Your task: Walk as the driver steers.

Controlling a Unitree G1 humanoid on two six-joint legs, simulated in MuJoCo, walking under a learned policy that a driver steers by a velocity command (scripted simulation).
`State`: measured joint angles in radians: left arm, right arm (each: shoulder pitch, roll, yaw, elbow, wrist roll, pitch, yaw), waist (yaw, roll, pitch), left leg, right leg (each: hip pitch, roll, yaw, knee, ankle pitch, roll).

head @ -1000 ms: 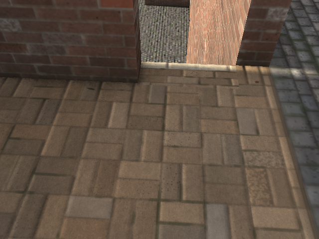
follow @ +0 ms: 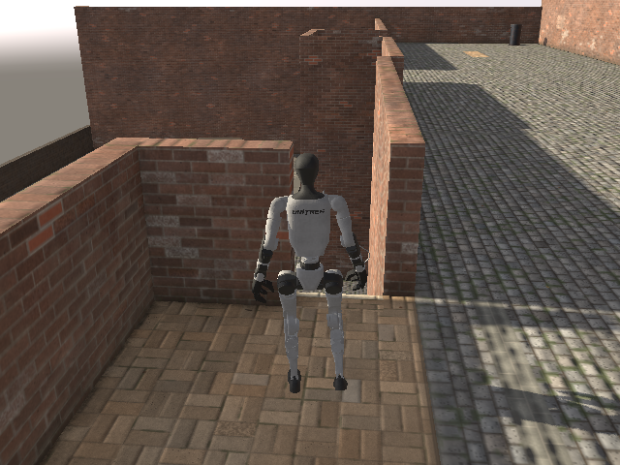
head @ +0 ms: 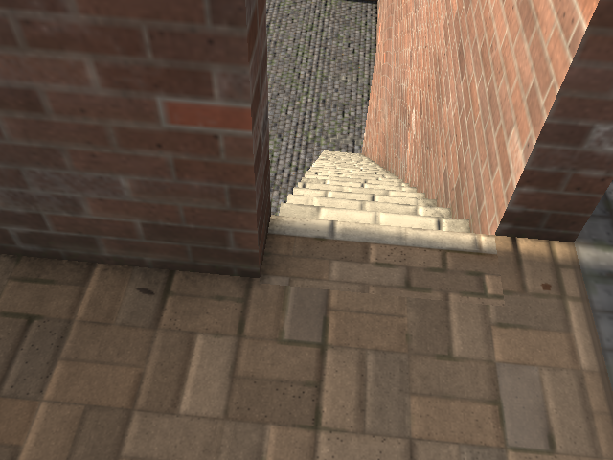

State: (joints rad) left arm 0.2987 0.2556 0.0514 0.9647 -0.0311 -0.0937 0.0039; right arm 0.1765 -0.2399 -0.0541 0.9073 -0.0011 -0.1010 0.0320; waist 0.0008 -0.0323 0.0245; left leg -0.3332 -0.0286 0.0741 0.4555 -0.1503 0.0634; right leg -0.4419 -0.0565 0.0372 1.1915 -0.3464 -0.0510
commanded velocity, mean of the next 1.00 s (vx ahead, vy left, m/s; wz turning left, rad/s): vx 0.50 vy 0.00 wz -0.30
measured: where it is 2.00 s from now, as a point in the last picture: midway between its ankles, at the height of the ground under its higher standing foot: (368, 258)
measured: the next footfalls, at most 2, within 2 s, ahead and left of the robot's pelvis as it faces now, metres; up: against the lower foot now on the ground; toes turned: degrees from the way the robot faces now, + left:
right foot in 0.44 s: +0.39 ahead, -0.17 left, +0.00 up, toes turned -15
left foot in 0.96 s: +0.74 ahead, -0.07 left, +0.00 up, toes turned -18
